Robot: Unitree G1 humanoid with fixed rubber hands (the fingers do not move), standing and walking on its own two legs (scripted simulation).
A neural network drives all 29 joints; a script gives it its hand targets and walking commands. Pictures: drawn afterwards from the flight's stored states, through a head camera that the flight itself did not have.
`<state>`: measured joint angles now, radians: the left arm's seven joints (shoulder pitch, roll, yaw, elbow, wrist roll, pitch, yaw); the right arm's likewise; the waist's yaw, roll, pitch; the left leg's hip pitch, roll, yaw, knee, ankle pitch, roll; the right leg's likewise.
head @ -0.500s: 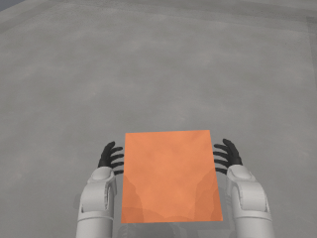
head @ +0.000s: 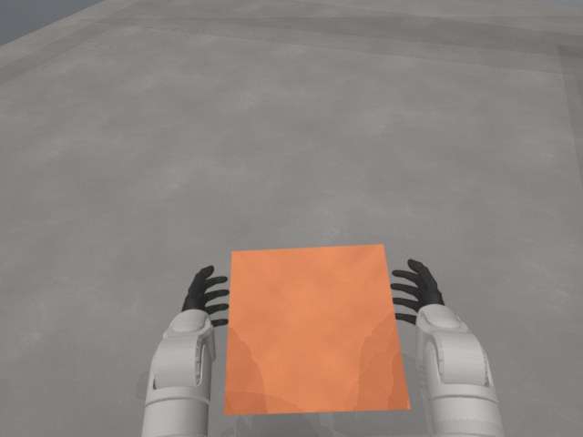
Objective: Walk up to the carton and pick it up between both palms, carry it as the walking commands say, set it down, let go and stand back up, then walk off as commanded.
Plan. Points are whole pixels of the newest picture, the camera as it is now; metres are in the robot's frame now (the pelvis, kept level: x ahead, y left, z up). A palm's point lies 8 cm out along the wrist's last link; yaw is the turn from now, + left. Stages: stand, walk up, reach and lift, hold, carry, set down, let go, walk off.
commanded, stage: carry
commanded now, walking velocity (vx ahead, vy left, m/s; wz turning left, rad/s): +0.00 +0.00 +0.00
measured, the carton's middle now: (311, 330) +0.30 +0.00 -0.07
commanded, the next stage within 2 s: hold in 0.86 s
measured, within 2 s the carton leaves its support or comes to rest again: neither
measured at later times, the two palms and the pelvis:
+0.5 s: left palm (199, 323) +0.27 +0.16 +0.02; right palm (429, 313) +0.28 -0.16 +0.02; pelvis +0.00 -0.01 +0.00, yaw +1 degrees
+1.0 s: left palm (192, 308) +0.28 +0.17 +0.03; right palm (420, 298) +0.29 -0.15 +0.03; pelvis +0.01 +0.00 +0.00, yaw -1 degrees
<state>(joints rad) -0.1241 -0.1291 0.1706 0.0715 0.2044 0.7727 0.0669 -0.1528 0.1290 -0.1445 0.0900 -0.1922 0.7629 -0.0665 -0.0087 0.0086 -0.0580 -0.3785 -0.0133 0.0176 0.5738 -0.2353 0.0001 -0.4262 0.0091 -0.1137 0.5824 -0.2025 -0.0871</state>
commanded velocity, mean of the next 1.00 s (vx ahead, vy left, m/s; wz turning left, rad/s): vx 0.00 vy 0.00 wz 0.00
